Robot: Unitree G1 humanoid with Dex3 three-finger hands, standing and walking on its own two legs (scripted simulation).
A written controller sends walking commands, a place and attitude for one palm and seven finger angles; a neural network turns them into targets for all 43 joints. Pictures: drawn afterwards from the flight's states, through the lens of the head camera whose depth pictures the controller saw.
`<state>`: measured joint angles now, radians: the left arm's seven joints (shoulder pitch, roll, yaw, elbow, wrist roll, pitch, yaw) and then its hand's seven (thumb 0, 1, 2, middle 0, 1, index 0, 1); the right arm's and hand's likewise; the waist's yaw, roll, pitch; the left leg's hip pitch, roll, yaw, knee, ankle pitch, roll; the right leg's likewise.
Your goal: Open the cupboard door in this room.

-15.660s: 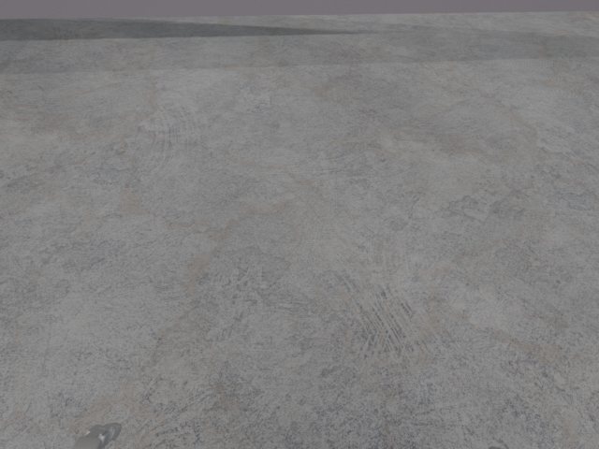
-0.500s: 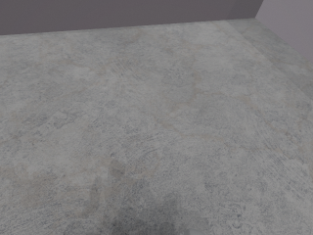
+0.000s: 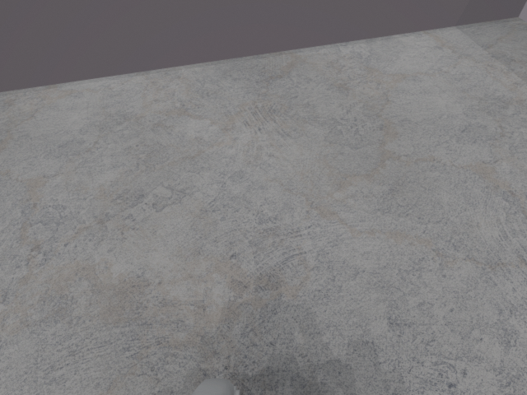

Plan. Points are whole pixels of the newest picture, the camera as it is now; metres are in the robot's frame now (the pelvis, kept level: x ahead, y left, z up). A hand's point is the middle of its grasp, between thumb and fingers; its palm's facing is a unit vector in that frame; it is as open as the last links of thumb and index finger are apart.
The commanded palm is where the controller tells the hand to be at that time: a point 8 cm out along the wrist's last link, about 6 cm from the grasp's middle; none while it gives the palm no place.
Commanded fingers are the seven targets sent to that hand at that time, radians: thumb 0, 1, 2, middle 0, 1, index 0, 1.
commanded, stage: turn or walk to find it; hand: left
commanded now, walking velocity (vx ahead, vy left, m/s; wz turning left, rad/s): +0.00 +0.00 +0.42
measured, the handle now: out of the picture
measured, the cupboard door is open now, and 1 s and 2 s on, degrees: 0 0 0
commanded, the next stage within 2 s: none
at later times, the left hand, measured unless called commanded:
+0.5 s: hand out of the picture -0.03 +0.29 -0.18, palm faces +0.27 -0.94 -0.22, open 7.4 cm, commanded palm none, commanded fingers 0.00 0.90 0.90 -0.20 -0.30 -0.20 -0.30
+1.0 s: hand out of the picture +0.00 +0.21 -0.14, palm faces +0.39 -0.88 -0.29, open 7.3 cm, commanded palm none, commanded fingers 0.00 0.90 0.90 -0.20 -0.30 -0.20 -0.30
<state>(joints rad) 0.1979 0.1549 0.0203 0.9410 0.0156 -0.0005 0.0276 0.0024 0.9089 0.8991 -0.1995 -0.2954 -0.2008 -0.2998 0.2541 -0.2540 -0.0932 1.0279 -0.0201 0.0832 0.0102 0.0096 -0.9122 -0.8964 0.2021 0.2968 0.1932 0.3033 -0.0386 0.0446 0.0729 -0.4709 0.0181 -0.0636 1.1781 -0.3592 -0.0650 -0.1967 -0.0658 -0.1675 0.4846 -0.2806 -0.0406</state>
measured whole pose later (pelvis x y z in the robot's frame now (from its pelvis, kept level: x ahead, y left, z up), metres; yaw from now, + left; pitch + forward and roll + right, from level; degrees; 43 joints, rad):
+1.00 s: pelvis -0.03 -0.01 +0.00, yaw +25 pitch -1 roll +2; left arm 0.14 0.16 0.03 0.92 0.01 0.01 0.03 0.00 0.91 0.90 -0.20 -0.30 -0.20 -0.30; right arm 0.28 -0.23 -0.09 1.02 -0.02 0.07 0.00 0.01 -0.91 -0.90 0.20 0.30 0.20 0.30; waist -0.05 0.05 0.06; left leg -0.45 -0.07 -0.09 0.97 -0.44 -0.03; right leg -0.22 -0.04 -0.09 0.53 -0.30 -0.04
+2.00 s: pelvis -0.09 -0.03 -0.01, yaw +49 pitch +1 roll +1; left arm 0.10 0.21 0.05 0.92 0.00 0.03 0.02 0.00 0.91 0.90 -0.20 -0.29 -0.20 -0.30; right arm 0.26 -0.20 -0.07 1.00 -0.02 0.05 -0.01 0.01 -0.91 -0.90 0.21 0.30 0.20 0.30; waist -0.05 0.02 0.07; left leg -0.32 -0.07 -0.12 0.50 -0.20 0.00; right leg -0.26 -0.03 -0.03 0.58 -0.34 0.06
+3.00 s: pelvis -0.13 -0.06 +0.00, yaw +74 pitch +0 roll +0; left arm 0.12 0.23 0.05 0.94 0.01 0.05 0.02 0.00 0.91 0.90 -0.20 -0.29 -0.20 -0.30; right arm 0.21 -0.18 -0.05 0.98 -0.02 0.03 -0.01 0.01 -0.91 -0.90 0.21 0.30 0.20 0.30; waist -0.03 0.00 0.07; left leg -0.25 -0.05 -0.09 0.46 -0.22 0.03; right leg -0.38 -0.06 -0.03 0.83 -0.44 0.08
